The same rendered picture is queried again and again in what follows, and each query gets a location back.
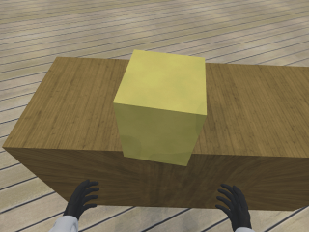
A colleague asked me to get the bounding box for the pedestal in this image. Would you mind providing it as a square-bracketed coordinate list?
[2, 56, 309, 212]

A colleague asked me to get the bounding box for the robot right hand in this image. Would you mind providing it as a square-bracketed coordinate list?
[215, 184, 252, 232]

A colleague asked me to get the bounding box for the robot left hand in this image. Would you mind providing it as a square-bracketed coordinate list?
[63, 179, 99, 221]

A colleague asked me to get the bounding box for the left robot forearm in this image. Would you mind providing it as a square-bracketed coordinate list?
[48, 216, 79, 232]

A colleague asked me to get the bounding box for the carton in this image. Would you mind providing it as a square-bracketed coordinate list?
[113, 49, 207, 166]

